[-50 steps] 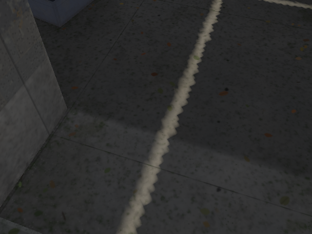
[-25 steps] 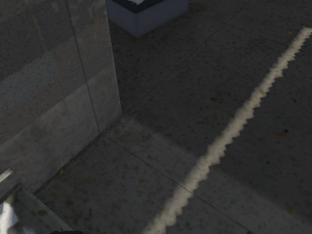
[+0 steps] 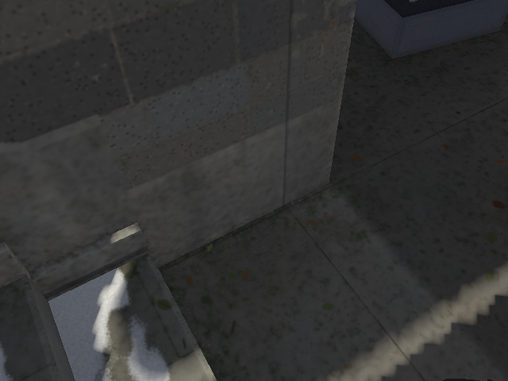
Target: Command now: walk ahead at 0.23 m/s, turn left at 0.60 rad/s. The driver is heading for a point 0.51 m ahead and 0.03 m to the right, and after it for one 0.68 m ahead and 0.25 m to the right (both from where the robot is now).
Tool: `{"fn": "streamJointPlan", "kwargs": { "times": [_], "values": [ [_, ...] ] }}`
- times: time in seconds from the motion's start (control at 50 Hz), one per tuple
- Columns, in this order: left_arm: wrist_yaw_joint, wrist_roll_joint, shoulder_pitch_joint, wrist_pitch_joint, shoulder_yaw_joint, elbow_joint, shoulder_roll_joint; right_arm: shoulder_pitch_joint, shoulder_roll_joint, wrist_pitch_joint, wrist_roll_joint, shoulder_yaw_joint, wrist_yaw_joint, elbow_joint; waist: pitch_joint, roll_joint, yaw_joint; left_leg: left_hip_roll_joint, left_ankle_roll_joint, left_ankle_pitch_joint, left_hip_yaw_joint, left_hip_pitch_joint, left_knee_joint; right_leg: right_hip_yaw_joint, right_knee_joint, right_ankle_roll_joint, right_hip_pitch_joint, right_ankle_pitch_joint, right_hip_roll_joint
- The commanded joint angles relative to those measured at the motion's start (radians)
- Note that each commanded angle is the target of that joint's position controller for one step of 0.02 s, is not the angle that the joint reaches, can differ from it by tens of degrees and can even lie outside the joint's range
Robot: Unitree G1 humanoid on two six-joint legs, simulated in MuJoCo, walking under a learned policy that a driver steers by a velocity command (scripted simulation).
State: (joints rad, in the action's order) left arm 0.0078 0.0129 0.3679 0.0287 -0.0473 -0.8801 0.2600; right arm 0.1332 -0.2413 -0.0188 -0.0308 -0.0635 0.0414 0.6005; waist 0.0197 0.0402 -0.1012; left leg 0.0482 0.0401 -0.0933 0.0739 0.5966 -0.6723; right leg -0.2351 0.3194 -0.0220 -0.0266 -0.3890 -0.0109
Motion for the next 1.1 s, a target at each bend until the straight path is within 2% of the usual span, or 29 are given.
{"fn": "streamJointPlan", "kwargs": {
  "times": [0.02,0.06,0.08,0.1,0.12,0.14,0.16,0.18,0.22,0.28,0.36,0.4,0.48,0.52,0.66,0.7,0.74,0.76,0.78,0.8,0.82,0.84,0.86,0.88,0.9,0.94,1.0,1.04,1.1],
  "values": [
    [-0.011,0.001,0.009,-0.01,-0.038,0.034,0.197,-0.126,-0.056,0.015,-0.007,-0.009,0.024,-0.102,0.021,-0.126,0.017,-0.098,0.04,-0.109,-0.159,-0.066,0.025,0.074,0.139,-0.115,0.036,0.943,0.254],
    [-0.023,-0.011,-0.035,-0.006,-0.04,0.069,0.237,0.125,-0.146,0.012,-0.005,-0.052,0.006,-0.021,-0.145,-0.129,0.155,-0.138,0.122,0.026,-0.116,-0.465,0.135,0.022,0.465,-0.052,0.162,0.968,0.189],
    [-0.012,-0.043,0.005,0.019,-0.026,0.106,0.185,0.255,-0.271,0.01,-0.006,-0.083,-0.014,0.013,-0.299,0.117,0.177,0.079,0.252,0.547,0.199,-0.86,0.057,0.033,0.84,0.019,0.491,0.285,0.107],
    [0.014,-0.034,0.089,0.035,0.008,0.124,0.12,0.191,-0.288,0.015,0.003,-0.075,-0.019,-0.013,-0.533,0.207,0.112,0.307,0.449,0.367,0.628,-0.95,0.202,0.274,1.042,0.043,0.627,-0.302,-0.029],
    [0.024,0.013,-0.046,0.032,-0.01,0.146,0.17,0.15,-0.212,0.009,0.004,-0.052,-0.019,-0.019,-0.435,0.06,0.172,0.258,0.38,0.138,0.515,-0.812,0.288,0.378,1.035,0.023,0.665,-0.187,0.026],
    [0.016,0.032,-0.161,0.021,-0.005,0.208,0.161,0.094,-0.161,0.015,0.0,-0.035,-0.02,-0.016,-0.27,0.06,0.158,0.231,0.341,0.111,0.461,-0.704,0.319,0.353,1.027,0.022,0.731,-0.142,0.029],
    [0.004,0.021,-0.151,0.009,-0.002,0.199,0.147,0.06,-0.143,0.018,-0.006,-0.026,-0.021,-0.024,-0.181,-0.046,0.119,0.187,0.294,0.14,0.369,-0.571,0.33,0.364,0.926,0.026,0.698,-0.086,0.066],
    [-0.01,0.0,-0.13,-0.004,0.003,0.199,0.132,0.009,-0.135,0.018,-0.001,-0.027,-0.025,-0.03,-0.153,-0.036,0.081,0.168,0.284,0.258,0.327,-0.467,0.329,0.356,0.887,0.046,0.625,-0.054,0.071],
    [-0.008,-0.003,-0.073,-0.008,-0.006,0.159,0.155,0.037,-0.141,0.031,0.02,-0.02,-0.035,-0.023,-0.128,-0.062,0.062,0.132,0.287,0.426,0.236,-0.367,0.329,0.329,0.833,0.064,0.534,0.127,0.032],
    [-0.02,-0.004,-0.112,-0.004,-0.014,0.175,0.134,0.107,-0.108,0.045,0.005,-0.008,-0.083,0.054,-0.114,0.046,0.055,0.109,0.26,0.352,0.21,-0.377,0.268,0.383,0.71,0.081,0.585,0.261,0.039],
    [-0.022,-0.02,-0.146,-0.013,-0.018,0.189,0.133,0.15,-0.112,0.027,0.033,0.003,-0.1,0.097,-0.118,0.075,0.071,0.093,0.257,0.273,0.228,-0.332,0.225,0.388,0.649,0.11,0.554,0.369,0.018],
    [-0.012,-0.021,-0.173,-0.026,-0.021,0.212,0.135,0.162,-0.12,0.046,0.018,0.007,-0.11,0.112,-0.111,0.071,0.083,0.123,0.27,0.143,0.3,-0.323,0.199,0.424,0.666,0.124,0.588,0.358,0.022],
    [0.015,-0.018,-0.3,0.007,-0.024,0.281,0.135,0.196,-0.161,0.071,0.031,-0.002,-0.121,0.133,-0.047,0.069,0.141,0.14,0.277,-0.374,0.464,-0.407,0.174,0.495,0.529,0.098,0.787,0.398,0.054],
    [0.026,-0.009,-0.305,0.031,-0.019,0.289,0.131,0.197,-0.184,0.071,0.034,-0.014,-0.135,0.128,-0.035,0.079,0.132,0.132,0.255,-0.416,0.476,-0.362,0.128,0.5,0.461,0.08,0.759,0.43,0.076],
    [0.069,0.042,-0.137,0.003,-0.025,0.235,0.114,0.183,-0.17,0.051,0.004,-0.019,-0.132,0.101,-0.033,0.088,0.124,0.067,0.105,-0.514,0.304,-0.148,-0.111,0.38,0.174,0.043,0.328,0.46,0.151],
    [0.056,0.017,0.021,0.006,-0.041,0.141,0.115,0.228,-0.141,0.055,0.034,-0.013,-0.134,0.153,-0.033,-0.022,0.073,0.001,0.018,-0.482,0.178,-0.104,-0.329,0.267,0.018,0.018,0.117,0.549,0.124],
    [0.058,-0.023,0.291,0.026,-0.031,0.008,0.101,0.224,0.002,0.064,0.065,0.021,-0.104,0.176,-0.02,-0.269,-0.032,-0.129,-0.07,-0.718,0.026,0.25,-1.071,0.345,0.262,-0.008,-0.118,0.718,0.163],
    [0.067,-0.019,0.254,0.031,-0.033,-0.015,0.187,0.409,0.06,0.084,0.076,0.026,-0.082,0.165,-0.006,-0.608,0.144,-0.086,-0.075,-0.743,-0.045,0.47,-1.361,0.438,0.404,0.032,-0.109,1.312,0.207],
    [0.06,0.024,0.25,0.019,-0.075,-0.01,0.302,0.484,-0.009,0.111,0.04,0.019,-0.079,0.119,-0.091,-0.728,0.168,-0.064,-0.103,-0.634,-0.105,0.566,-1.419,0.821,0.164,-0.063,-0.13,1.104,0.331],
    [0.051,0.021,0.156,0.015,-0.072,0.03,0.273,0.348,-0.058,0.122,-0.011,0.009,-0.089,0.092,-0.059,-0.457,0.146,-0.037,-0.099,-0.51,-0.086,0.63,-1.412,0.979,0.028,-0.143,-0.073,0.758,0.392],
    [0.028,0.001,0.038,0.023,-0.046,0.068,0.212,0.15,-0.085,0.103,-0.013,0.004,-0.12,0.073,0.021,-0.192,0.115,0.011,-0.084,-0.394,-0.074,0.6,-1.316,0.93,0.002,-0.127,0.042,0.694,0.389],
    [0.014,-0.029,-0.095,0.04,-0.021,0.104,0.18,0.057,-0.099,0.085,0.017,0.003,-0.144,0.058,0.042,-0.1,0.126,0.048,-0.064,-0.307,-0.029,0.455,-1.215,0.81,0.074,-0.121,0.186,0.995,0.368],
    [-0.015,-0.023,-0.093,0.047,-0.003,0.085,0.146,0.032,-0.046,0.082,0.049,0.015,-0.152,0.025,0.027,-0.098,0.141,0.039,-0.074,-0.258,0.025,0.43,-1.034,0.698,0.137,-0.126,0.194,1.102,0.306],
    [-0.02,-0.019,-0.091,0.052,0.006,0.089,0.111,0.07,-0.123,0.084,0.044,-0.003,-0.134,0.042,0.024,-0.094,0.141,0.049,-0.07,-0.103,0.026,0.331,-0.641,0.578,0.097,-0.08,0.196,0.947,0.205],
    [-0.034,-0.026,-0.058,0.055,0.003,0.081,0.116,0.013,-0.114,0.085,0.05,-0.008,-0.132,0.04,0.007,-0.148,0.101,0.007,-0.093,-0.026,-0.024,0.253,-0.511,0.561,0.045,-0.065,0.198,1.0,0.168],
    [-0.057,0.001,-0.023,0.047,-0.006,0.046,0.143,-0.029,-0.059,0.082,0.036,0.012,-0.111,0.014,-0.002,-0.211,0.09,-0.049,-0.122,0.019,-0.049,0.072,-0.148,0.503,0.011,-0.058,0.194,1.015,0.141],
    [-0.068,0.017,0.042,0.038,-0.028,0.028,0.178,-0.072,-0.05,0.071,0.023,0.015,-0.067,0.012,-0.036,-0.15,0.051,-0.101,-0.123,0.12,-0.091,-0.045,0.082,0.521,-0.017,-0.033,0.118,0.987,0.154],
    [-0.063,0.031,0.069,0.034,-0.034,0.015,0.129,-0.076,-0.065,0.056,0.03,0.008,-0.047,0.015,-0.049,-0.131,0.047,-0.092,-0.096,0.121,-0.039,-0.062,0.155,0.539,0.049,0.004,0.022,0.943,0.14],
    [-0.061,0.012,-0.11,0.011,-0.053,0.119,0.139,0.133,-0.119,0.081,0.065,-0.007,-0.058,0.078,-0.118,-0.109,0.171,-0.066,-0.023,0.201,0.005,-0.389,0.29,0.577,0.277,0.069,0.137,1.067,0.058]
  ]
}}
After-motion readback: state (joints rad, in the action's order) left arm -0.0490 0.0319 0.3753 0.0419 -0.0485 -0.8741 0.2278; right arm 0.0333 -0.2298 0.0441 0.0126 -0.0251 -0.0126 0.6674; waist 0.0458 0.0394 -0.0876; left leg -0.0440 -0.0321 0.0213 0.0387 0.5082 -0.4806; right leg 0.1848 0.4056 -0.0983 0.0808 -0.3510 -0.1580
